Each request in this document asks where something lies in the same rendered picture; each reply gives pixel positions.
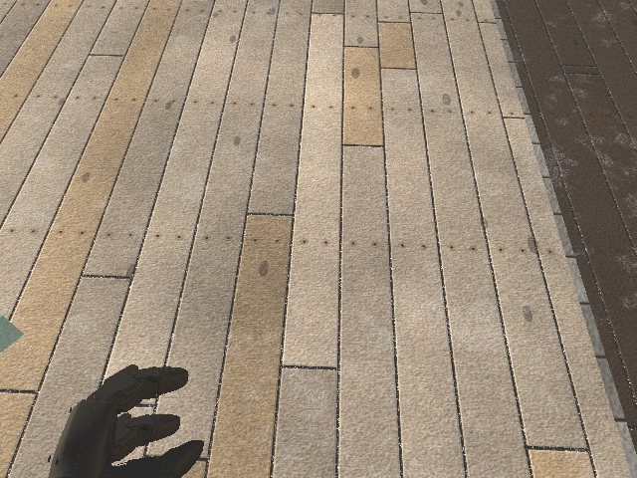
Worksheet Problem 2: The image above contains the robot left hand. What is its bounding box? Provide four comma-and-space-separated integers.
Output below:
48, 364, 204, 478

